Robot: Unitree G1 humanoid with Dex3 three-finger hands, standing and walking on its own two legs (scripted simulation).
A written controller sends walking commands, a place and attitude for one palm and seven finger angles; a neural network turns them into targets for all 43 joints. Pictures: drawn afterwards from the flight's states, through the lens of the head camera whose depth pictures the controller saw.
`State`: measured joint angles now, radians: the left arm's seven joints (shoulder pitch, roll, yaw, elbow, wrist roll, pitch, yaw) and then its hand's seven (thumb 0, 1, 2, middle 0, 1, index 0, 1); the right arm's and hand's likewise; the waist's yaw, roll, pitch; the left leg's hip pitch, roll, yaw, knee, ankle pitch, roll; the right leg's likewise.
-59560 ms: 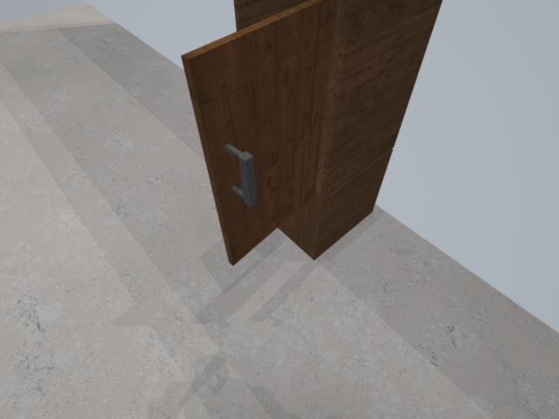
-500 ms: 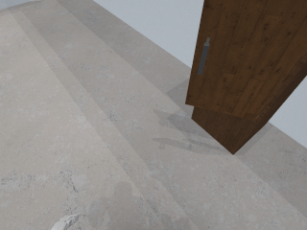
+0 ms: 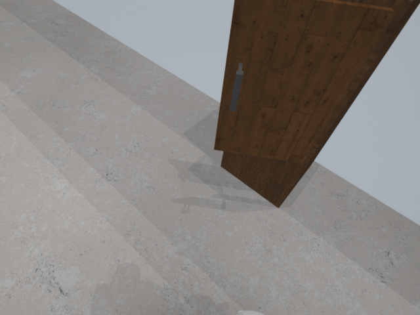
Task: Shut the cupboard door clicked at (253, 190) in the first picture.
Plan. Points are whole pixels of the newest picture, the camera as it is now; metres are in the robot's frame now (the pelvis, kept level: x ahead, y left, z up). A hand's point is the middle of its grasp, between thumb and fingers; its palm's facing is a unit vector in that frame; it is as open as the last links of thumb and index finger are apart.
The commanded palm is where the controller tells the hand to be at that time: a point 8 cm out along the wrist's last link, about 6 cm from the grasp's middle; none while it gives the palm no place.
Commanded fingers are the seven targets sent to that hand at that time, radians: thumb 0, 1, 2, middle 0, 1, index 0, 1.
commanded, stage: take the last steps up to it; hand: left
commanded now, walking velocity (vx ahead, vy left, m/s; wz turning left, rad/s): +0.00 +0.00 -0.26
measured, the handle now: (236, 87) +0.72 -0.03 +0.00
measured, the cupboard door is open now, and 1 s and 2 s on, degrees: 33 33 33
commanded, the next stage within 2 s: come to a stop and stand still in 0.78 s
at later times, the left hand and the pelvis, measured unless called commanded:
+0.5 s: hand out of the picture +0.09 +0.13 -0.18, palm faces -0.07 -0.98 -0.16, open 7.4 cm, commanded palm none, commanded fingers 0.00 0.90 0.90 -0.20 -0.30 -0.20 -0.30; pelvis +0.08 -0.05 +0.00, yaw -5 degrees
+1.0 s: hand (208, 218) +0.37 +0.02 -0.17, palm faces -0.19 -0.95 -0.24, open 7.4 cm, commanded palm none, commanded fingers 0.00 0.90 0.90 -0.20 -0.30 -0.20 -0.30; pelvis +0.24 -0.15 -0.01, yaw -9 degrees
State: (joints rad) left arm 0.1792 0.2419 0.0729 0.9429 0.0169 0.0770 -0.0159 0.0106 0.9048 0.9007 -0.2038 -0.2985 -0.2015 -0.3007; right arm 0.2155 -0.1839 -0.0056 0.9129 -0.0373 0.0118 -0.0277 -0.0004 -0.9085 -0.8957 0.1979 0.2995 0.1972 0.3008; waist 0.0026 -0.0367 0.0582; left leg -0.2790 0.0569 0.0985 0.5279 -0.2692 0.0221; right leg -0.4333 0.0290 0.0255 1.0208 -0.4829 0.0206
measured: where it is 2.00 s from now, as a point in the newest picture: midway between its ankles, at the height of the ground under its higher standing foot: (229, 313)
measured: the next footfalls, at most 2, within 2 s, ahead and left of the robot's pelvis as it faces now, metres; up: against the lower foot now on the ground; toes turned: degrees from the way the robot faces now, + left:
right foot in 0.22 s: +0.01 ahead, -0.14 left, +0.00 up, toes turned -7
left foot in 0.54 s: +0.22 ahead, +0.05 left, +0.00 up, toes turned +2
